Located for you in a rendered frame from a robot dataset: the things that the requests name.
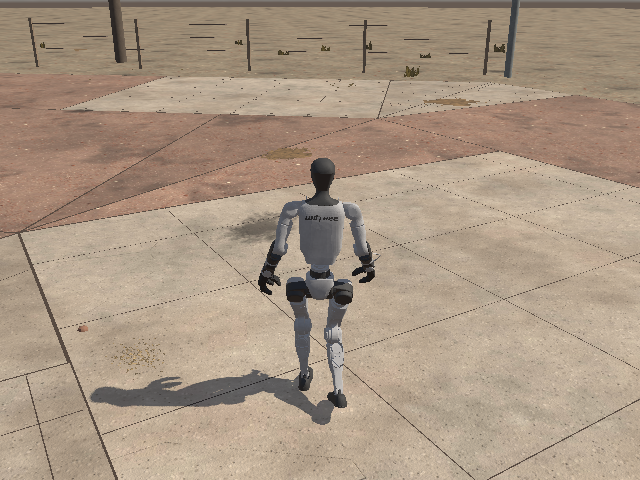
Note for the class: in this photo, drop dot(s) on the robot right upper arm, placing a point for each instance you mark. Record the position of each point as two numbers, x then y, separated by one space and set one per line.
353 212

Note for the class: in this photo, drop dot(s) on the robot right hand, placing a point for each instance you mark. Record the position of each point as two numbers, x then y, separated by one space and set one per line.
368 278

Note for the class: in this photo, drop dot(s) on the left robot foot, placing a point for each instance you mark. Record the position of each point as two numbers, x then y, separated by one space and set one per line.
304 383

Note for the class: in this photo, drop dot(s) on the robot left hand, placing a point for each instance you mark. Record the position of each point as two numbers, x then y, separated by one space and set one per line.
263 280

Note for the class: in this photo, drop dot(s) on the robot left upper arm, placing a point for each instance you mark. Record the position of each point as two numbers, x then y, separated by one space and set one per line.
289 211

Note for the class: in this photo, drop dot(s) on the robot right forearm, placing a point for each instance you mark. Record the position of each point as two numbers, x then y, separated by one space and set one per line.
367 260

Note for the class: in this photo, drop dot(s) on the robot foot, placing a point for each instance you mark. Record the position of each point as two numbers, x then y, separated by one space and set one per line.
338 400
304 383

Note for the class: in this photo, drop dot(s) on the right robot foot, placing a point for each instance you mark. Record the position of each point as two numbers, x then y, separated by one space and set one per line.
338 400

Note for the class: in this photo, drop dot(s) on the robot left forearm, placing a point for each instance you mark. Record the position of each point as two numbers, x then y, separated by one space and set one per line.
271 262

